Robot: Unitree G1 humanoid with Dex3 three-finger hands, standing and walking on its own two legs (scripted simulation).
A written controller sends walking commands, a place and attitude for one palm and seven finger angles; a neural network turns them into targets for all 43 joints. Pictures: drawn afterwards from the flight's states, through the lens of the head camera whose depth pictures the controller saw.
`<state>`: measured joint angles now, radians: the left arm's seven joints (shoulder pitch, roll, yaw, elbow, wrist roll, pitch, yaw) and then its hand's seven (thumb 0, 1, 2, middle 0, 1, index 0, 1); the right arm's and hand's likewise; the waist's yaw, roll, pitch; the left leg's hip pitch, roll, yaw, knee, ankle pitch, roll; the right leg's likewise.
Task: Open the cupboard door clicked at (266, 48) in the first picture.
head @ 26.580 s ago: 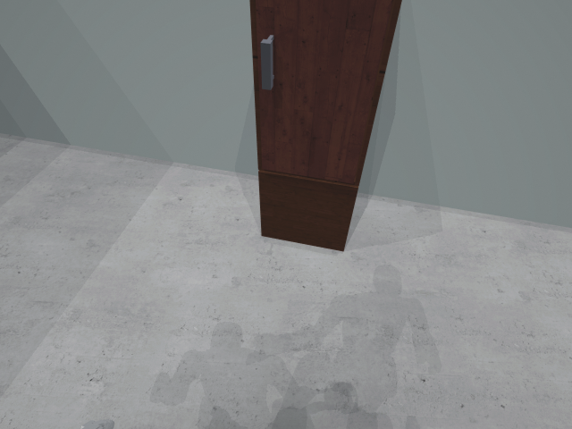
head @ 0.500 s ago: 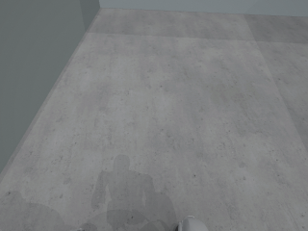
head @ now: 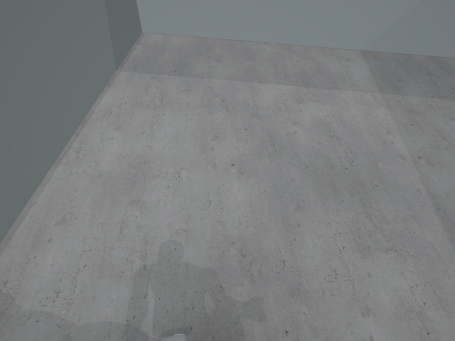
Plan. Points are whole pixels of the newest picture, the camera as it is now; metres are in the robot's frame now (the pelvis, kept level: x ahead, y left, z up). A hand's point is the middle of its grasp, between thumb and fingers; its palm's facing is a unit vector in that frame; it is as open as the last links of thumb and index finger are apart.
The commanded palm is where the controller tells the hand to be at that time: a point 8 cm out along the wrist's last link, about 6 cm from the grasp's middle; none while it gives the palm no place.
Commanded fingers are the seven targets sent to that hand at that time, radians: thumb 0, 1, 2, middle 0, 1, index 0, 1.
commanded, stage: turn to face it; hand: left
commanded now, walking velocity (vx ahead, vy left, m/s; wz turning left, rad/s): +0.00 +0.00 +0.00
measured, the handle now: out of the picture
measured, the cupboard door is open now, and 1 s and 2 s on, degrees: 52 52 52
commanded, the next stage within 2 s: none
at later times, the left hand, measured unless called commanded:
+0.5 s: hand (144, 321) +0.18 +0.18 -0.15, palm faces +0.28 -0.93 -0.23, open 7.2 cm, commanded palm none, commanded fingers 0.00 0.90 0.90 -0.20 -0.30 -0.20 -0.30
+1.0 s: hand (142, 311) +0.20 +0.18 -0.14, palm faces +0.51 -0.80 -0.30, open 7.4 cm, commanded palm none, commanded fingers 0.00 0.90 0.90 -0.20 -0.30 -0.20 -0.30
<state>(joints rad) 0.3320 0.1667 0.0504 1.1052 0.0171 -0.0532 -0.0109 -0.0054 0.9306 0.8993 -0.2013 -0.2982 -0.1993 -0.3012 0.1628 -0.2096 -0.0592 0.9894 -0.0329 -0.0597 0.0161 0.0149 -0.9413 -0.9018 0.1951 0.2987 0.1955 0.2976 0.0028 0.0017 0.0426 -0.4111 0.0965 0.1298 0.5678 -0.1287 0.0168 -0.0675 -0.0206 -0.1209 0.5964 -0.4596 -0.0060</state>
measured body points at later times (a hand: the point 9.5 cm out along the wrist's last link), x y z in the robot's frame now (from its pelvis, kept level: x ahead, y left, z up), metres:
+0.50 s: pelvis +0.15 -0.03 +0.02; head +0.19 -0.02 +0.47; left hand +0.17 +0.23 -0.13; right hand +0.25 -0.25 -0.14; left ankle +0.11 +0.10 -0.67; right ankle +0.15 -0.14 -0.72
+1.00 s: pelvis +0.22 -0.05 +0.01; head +0.28 -0.04 +0.45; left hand +0.17 +0.23 -0.12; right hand +0.43 -0.22 -0.15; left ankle +0.13 +0.07 -0.66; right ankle +0.28 -0.14 -0.72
